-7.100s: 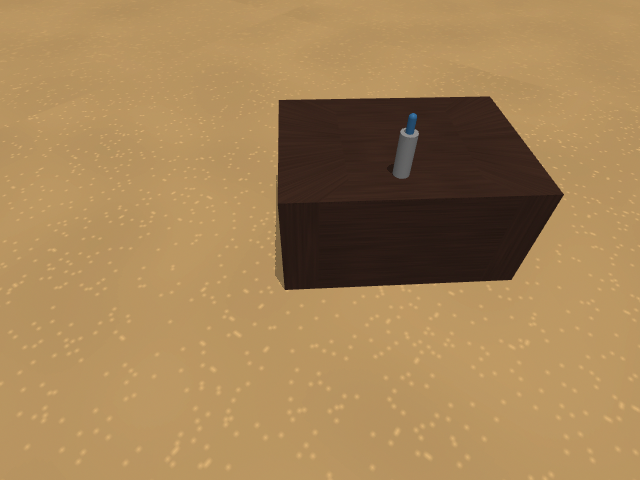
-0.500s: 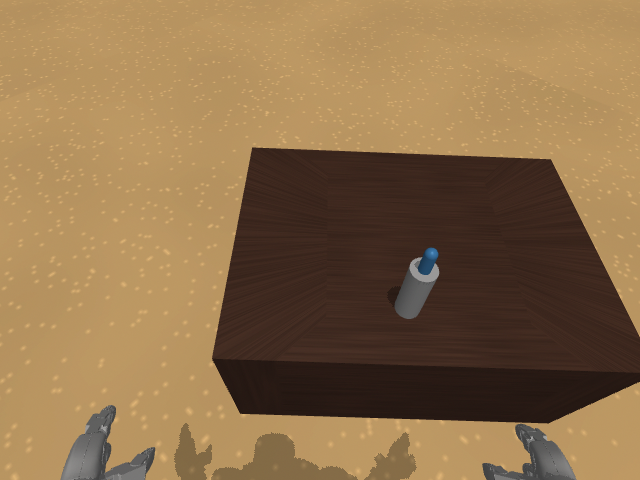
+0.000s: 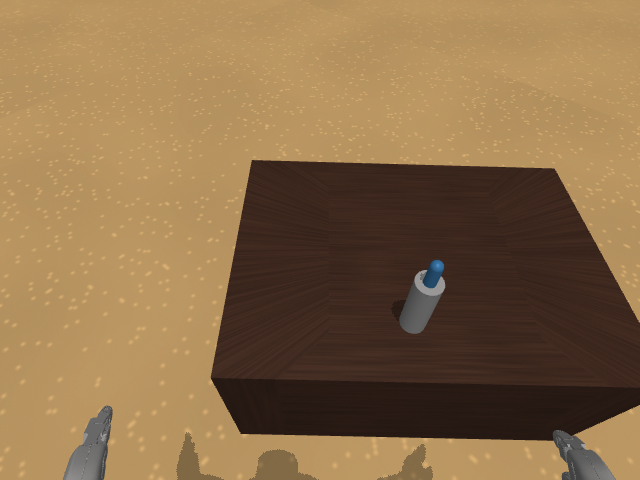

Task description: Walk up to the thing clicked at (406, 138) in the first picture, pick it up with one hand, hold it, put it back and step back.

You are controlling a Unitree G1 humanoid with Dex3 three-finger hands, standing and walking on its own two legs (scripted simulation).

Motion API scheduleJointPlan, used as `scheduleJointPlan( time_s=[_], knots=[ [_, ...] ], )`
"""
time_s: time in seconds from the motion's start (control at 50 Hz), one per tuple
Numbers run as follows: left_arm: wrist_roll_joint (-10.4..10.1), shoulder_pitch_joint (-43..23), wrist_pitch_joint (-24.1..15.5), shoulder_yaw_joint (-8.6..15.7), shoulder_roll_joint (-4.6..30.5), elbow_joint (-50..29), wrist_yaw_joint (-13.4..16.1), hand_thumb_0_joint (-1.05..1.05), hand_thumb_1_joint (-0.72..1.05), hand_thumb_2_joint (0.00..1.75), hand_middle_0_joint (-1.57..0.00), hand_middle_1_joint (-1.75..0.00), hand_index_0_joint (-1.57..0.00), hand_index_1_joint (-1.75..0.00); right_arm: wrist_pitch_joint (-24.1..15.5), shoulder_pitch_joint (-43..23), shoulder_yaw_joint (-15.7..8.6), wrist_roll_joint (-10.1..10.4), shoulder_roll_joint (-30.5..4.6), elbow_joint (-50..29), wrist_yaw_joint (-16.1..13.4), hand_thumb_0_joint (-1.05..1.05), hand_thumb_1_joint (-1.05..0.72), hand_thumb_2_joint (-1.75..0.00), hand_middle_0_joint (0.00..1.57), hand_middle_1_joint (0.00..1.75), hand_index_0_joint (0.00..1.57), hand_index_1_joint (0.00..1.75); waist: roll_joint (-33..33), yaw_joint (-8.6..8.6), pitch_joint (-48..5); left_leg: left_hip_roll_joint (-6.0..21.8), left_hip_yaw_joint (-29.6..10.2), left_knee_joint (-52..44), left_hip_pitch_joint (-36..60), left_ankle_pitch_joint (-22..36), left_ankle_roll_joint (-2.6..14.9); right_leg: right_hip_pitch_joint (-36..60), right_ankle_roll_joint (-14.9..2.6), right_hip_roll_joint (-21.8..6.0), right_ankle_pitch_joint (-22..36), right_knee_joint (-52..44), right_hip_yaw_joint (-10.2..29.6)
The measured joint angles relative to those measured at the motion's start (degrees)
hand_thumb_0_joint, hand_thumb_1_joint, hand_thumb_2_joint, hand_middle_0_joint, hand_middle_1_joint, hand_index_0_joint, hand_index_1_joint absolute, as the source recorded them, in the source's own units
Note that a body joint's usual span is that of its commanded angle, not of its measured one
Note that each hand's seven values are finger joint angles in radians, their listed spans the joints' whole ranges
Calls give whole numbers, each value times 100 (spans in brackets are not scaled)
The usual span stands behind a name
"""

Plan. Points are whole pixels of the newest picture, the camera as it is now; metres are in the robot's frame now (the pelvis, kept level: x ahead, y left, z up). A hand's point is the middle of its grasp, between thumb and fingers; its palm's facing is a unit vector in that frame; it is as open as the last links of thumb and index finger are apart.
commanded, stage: go down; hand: right
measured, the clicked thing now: (424, 295) +0.48 -0.20 -0.19
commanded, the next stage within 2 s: none
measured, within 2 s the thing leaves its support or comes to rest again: neither
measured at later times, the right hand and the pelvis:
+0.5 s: hand out of the picture +0.16 -0.28 -0.09, palm faces +0.06 +0.95 -0.32, open 17.7 cm; pelvis +0.01 +0.00 -0.02, yaw +0 degrees
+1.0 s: hand (577, 431) +0.21 -0.31 -0.05, palm faces +0.14 +0.95 -0.27, open 17.5 cm; pelvis -0.01 +0.00 -0.02, yaw -1 degrees
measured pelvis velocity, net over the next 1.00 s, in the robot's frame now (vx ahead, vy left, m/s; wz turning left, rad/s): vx -0.01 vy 0.00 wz -0.02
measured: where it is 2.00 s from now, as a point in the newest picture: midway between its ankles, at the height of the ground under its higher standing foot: outside the picture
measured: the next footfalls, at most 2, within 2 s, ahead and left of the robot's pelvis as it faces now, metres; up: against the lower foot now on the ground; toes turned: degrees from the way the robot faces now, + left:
none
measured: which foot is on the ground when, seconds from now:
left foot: down 0.00-1.00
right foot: down 0.00-1.00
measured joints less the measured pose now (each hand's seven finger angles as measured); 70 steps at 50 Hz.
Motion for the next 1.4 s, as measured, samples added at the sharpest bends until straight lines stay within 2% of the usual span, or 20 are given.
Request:
scheduleJointPlan(
  time_s=[0.18,0.52,0.74,0.84,0.92,1.0,1.18,1.28,1.4],
  knots=[
    [-38,261,67,-74,-14,-477,42,-1,-52,5,-6,-6,-6,-6,334,308,-50,48,-87,-649,146,-1,58,-4,3,6,4,6,-2,-5,-136,-3,-2,284,-192,-190,-11,-224,-5,-13,-216,339,15],
    [-96,748,139,-172,-90,-1386,166,-1,-53,5,-6,-6,-7,-6,740,768,-212,167,-151,-1699,195,-1,58,-4,3,6,4,6,-1,-3,-347,1,20,729,-523,-445,-30,-607,-10,-19,-484,845,66],
    [-131,1028,139,-252,-101,-1901,208,-1,-52,5,-6,-6,-7,-6,843,977,-384,242,-226,-2059,372,-1,56,-4,3,6,4,6,16,-4,-421,-1,43,907,-645,-500,-21,-741,-6,-19,-521,1014,104],
    [-125,1137,100,-320,-104,-2084,275,-1,-53,5,-6,-6,-7,-6,791,870,-489,258,-292,-2067,430,-1,55,-4,4,6,4,6,35,3,-407,1,68,969,-663,-505,-18,-770,-5,-13,-510,1069,135],
    [-99,1082,-54,-369,-99,-2064,350,-1,-53,5,-6,-6,-7,-6,615,454,-665,336,-407,-1860,505,-1,54,-4,4,6,5,6,57,22,-345,2,98,992,-646,-484,-8,-765,2,-7,-474,1085,168],
    [-81,980,-193,-389,-91,-1904,401,-1,-52,5,-6,-6,-7,-5,358,-220,-904,450,-609,-1473,701,-1,54,-4,4,6,5,6,64,55,-298,-4,122,976,-630,-433,-1,-759,3,-7,-417,1070,196],
    [-72,902,-373,-519,-14,-1770,329,-1,-52,5,-6,-6,-7,-5,-207,-1885,-1398,596,-1281,474,1400,-1,53,-4,5,5,5,5,44,270,-180,-58,33,814,-649,-240,2,-716,-10,-64,-260,893,109],
    [-21,865,-457,-574,47,-1597,251,-1,-52,5,-6,-5,-6,-5,-725,-2380,-1665,623,-1524,1284,1706,-1,53,-3,5,5,5,5,78,322,-84,-92,-40,731,-738,-136,-5,-764,-28,-101,-188,806,37],
    [17,723,-438,-581,70,-1447,244,-1,-52,5,-6,-5,-6,-5,-1406,-2852,-1951,651,-1740,1910,1903,-1,55,-3,5,5,5,5,158,358,20,-104,-66,681,-834,-69,-22,-858,-51,-113,-149,782,13]
  ],
)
